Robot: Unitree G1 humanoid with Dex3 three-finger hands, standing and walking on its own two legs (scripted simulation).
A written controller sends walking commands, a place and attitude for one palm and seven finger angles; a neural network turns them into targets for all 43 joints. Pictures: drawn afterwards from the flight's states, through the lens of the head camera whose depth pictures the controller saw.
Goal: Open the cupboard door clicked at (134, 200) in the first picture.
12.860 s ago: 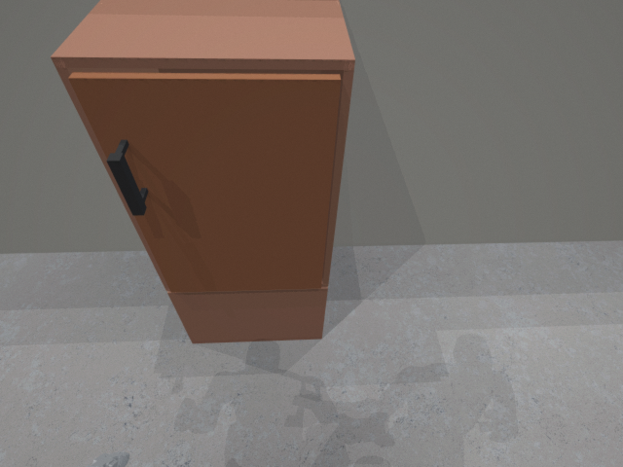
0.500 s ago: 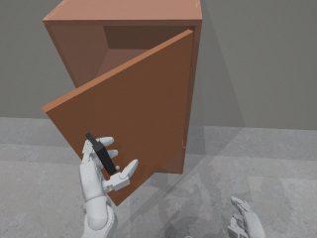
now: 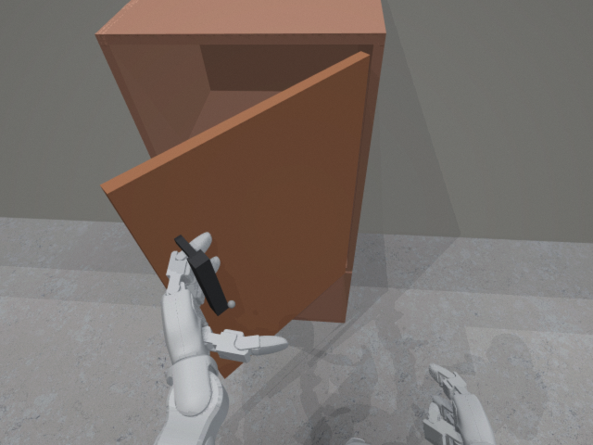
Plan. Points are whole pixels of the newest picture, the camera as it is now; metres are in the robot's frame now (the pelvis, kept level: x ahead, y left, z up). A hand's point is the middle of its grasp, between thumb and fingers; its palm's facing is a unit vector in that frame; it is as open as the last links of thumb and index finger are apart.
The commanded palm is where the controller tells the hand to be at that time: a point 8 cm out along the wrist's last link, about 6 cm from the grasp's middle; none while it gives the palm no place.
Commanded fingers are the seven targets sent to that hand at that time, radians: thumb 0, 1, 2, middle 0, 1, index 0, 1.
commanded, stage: slide the hand sideways off the handle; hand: left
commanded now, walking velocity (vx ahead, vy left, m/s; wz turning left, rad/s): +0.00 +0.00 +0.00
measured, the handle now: (201, 276) +0.32 +0.15 +0.06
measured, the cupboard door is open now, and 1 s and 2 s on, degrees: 48 48 48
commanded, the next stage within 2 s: draw the hand back to the body in 1.24 s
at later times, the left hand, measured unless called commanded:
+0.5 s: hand (214, 331) +0.25 +0.12 +0.06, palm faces -0.12 -0.99 +0.01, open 16.2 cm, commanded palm +0.22 +0.18 +0.06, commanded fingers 0.00 -0.50 0.30 -0.15 -0.30 -0.15 -0.30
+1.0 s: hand (171, 358) +0.21 +0.16 +0.06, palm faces -0.06 -1.00 -0.01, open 16.1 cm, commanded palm +0.17 +0.22 +0.06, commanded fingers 0.00 -0.50 0.30 -0.15 -0.30 -0.15 -0.30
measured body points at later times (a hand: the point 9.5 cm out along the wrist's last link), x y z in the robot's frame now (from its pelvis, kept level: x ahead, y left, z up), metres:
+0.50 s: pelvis +0.01 +0.05 +0.00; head +0.03 +0.04 +0.45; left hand +0.25 +0.17 +0.06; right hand +0.18 -0.17 -0.07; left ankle +0.00 +0.13 -0.70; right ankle +0.06 -0.03 -0.70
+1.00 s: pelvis +0.04 +0.06 -0.02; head +0.08 +0.06 +0.43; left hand +0.21 +0.22 +0.06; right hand +0.22 -0.16 -0.08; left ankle +0.00 +0.13 -0.70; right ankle +0.06 -0.03 -0.70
